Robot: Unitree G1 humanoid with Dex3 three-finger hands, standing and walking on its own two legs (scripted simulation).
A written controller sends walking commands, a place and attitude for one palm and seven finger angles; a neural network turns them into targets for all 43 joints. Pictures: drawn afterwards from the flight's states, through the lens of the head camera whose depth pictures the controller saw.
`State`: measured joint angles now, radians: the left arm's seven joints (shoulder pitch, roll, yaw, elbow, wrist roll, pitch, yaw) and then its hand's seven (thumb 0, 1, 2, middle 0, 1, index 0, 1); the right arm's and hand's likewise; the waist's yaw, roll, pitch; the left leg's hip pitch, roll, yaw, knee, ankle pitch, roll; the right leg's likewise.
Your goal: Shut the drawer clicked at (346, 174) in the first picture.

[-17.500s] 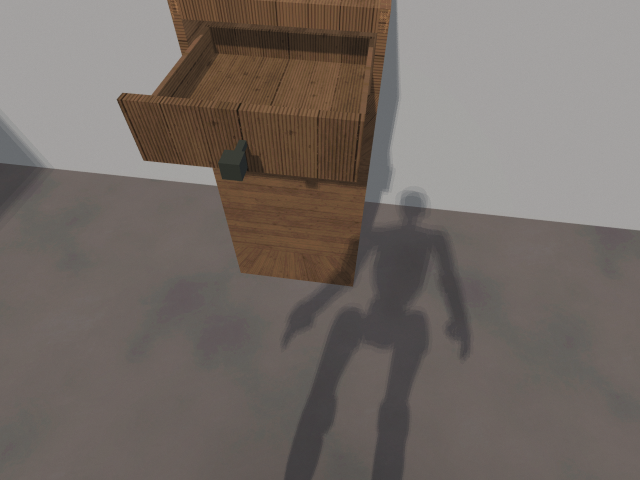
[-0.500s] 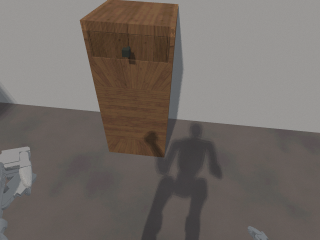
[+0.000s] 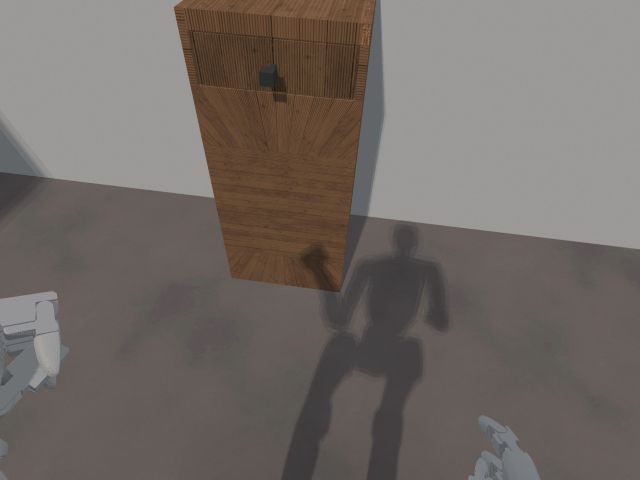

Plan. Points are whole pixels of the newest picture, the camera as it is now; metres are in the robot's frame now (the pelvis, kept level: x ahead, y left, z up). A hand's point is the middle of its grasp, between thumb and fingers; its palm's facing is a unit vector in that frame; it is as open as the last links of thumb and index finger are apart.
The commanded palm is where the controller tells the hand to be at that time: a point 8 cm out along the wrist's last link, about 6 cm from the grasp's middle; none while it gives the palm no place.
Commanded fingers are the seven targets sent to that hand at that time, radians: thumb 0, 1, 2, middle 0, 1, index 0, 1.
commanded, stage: let the arm hang, fingers relaxed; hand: left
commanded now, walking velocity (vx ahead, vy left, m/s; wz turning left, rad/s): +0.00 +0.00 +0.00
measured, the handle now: (269, 73) +0.92 +0.17 +0.10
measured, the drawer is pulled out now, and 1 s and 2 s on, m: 0.00 0.00 0.00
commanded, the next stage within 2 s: look to check the result in 1.10 s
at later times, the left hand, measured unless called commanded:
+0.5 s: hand out of the picture -0.04 +0.21 -0.16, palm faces +0.05 -0.97 -0.24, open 4.5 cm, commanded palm none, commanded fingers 0.00 0.90 0.90 -0.36 -0.47 -0.36 -0.47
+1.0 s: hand out of the picture -0.01 +0.16 -0.17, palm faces +0.06 -0.98 -0.17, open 7.3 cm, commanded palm none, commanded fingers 0.00 0.90 0.90 -0.20 -0.30 -0.20 -0.30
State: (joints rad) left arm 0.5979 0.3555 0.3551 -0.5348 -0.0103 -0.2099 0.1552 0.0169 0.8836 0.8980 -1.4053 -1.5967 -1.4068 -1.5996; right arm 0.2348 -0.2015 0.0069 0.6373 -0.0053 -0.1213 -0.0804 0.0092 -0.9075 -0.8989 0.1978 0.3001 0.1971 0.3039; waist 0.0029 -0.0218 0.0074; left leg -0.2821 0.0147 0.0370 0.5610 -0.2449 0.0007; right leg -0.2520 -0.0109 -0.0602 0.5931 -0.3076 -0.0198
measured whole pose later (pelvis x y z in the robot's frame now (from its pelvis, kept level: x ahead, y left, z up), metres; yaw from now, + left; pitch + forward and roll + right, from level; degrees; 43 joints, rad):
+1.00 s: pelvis +0.00 +0.00 +0.01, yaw +1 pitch -2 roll +0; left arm 0.29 0.10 0.02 1.14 0.02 0.01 0.03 0.01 0.91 0.90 -0.20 -0.30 -0.20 -0.31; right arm 0.32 -0.10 -0.01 1.12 -0.02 0.01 -0.03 0.00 -0.91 -0.90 0.20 0.30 0.19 0.30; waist -0.01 0.02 0.03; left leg -0.23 0.01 0.02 0.45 -0.18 0.00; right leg -0.19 -0.01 -0.08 0.46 -0.24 -0.02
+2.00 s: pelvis +0.02 -0.01 +0.01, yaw +1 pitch -2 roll +0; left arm 0.24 0.14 0.02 1.15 0.01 -0.01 0.03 0.01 0.90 0.90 -0.20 -0.30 -0.20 -0.30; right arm 0.26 -0.15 -0.01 1.14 -0.02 0.00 -0.04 0.00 -0.91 -0.90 0.20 0.30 0.19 0.30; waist -0.01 0.02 0.06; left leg -0.18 0.03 0.01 0.41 -0.19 -0.02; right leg -0.13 0.01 -0.08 0.41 -0.25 -0.04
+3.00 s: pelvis +0.03 -0.02 +0.01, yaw +1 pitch -2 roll +0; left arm 0.22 0.17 0.02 1.15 0.01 -0.01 0.02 0.01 0.90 0.90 -0.20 -0.30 -0.20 -0.30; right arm 0.23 -0.18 -0.01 1.15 -0.02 0.00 -0.03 0.00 -0.91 -0.90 0.20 0.30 0.19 0.30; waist -0.01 0.02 0.07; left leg -0.15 0.04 0.01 0.38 -0.19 -0.03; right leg -0.10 0.03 -0.08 0.37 -0.24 -0.05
